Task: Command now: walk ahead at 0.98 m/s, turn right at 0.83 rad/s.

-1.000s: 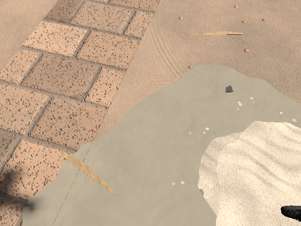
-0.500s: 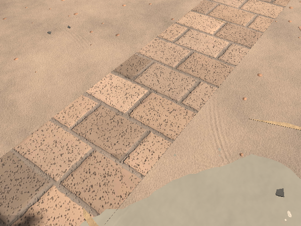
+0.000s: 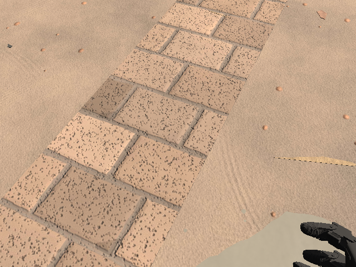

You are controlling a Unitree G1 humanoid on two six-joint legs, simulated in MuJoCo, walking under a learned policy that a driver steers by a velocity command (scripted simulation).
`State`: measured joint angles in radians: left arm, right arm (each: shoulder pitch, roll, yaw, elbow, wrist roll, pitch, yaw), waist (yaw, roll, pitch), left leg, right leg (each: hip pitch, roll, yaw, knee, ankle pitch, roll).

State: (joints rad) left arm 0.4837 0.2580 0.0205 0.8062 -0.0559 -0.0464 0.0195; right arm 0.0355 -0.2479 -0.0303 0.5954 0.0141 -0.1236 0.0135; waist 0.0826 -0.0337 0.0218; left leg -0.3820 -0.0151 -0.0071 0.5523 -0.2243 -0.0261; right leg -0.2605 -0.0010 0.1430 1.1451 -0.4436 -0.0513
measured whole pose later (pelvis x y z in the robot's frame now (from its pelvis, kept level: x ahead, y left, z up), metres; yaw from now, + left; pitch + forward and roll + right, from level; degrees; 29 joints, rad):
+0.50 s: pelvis +0.40 -0.11 -0.01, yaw -28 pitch -2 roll +0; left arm 0.36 0.31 0.05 0.66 0.00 -0.05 -0.04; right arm 0.12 -0.27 -0.01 0.66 0.01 -0.14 0.01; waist 0.03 0.01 0.11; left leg -0.46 0.05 -0.15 1.27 -0.33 0.01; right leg -0.33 0.16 0.00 0.62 -0.25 -0.16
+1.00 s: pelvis +0.76 -0.22 +0.01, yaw -40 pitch +0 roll +1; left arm 0.11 0.30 0.03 0.64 0.02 -0.03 0.03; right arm 0.24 -0.27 -0.04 0.74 0.00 -0.07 0.03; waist -0.04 0.00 0.13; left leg -0.34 -0.08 -0.07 0.42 -0.07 0.04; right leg -0.49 0.02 0.09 1.06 -0.48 0.06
